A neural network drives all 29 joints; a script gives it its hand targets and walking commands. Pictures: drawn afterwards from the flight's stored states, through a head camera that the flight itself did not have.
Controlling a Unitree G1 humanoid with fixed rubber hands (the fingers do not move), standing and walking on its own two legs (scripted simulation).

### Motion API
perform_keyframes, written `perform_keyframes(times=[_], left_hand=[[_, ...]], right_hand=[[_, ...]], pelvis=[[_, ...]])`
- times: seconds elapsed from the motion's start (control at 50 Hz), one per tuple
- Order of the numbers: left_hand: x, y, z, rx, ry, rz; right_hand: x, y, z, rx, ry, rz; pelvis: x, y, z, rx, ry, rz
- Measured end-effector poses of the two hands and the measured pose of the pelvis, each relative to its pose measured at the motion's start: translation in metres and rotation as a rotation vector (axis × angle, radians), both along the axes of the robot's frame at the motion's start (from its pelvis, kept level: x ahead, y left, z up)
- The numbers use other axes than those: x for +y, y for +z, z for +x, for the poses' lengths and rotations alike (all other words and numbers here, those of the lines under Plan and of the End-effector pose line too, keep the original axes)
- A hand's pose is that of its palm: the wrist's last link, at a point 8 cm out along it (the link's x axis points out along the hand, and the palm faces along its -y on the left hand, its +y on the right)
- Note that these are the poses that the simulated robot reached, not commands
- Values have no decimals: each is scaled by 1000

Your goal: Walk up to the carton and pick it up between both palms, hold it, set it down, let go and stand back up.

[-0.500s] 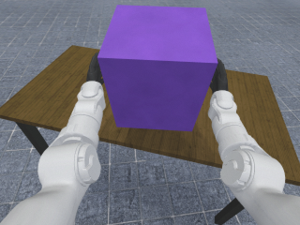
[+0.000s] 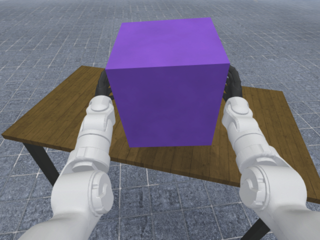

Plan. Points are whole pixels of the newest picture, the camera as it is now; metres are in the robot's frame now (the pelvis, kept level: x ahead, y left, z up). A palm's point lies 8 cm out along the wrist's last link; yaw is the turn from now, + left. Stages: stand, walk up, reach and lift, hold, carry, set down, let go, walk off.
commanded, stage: reach and lift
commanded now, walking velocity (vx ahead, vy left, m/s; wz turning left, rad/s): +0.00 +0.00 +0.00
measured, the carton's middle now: (167, 85) +0.48 -0.05 +0.19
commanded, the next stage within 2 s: none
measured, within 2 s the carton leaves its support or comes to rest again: neither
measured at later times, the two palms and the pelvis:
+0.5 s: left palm (97, 104) +0.39 +0.13 +0.20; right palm (235, 107) +0.35 -0.19 +0.20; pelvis -0.03 +0.00 +0.00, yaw -1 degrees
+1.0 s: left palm (92, 107) +0.38 +0.14 +0.20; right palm (229, 104) +0.36 -0.18 +0.20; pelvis -0.01 -0.01 +0.00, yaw +1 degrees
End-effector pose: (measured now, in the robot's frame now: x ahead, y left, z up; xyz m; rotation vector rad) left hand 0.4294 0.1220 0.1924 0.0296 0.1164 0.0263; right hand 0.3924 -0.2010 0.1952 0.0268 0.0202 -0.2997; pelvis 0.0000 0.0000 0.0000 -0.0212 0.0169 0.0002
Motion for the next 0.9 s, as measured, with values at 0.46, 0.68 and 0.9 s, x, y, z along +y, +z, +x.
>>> perform_keyframes(times=[0.46,0.68,0.9], left_hand=[[10,7,-37,57,7,-30],[10,43,-34,-10,45,11],[15,36,-40,59,72,53]], right_hand=[[12,1,-43,56,-24,23],[10,29,-25,-1,23,28],[16,26,-21,75,57,31]], pelvis=[[0,0,-33,-93,-18,18],[-3,0,-18,-95,-20,5],[-11,0,-10,-175,14,4]])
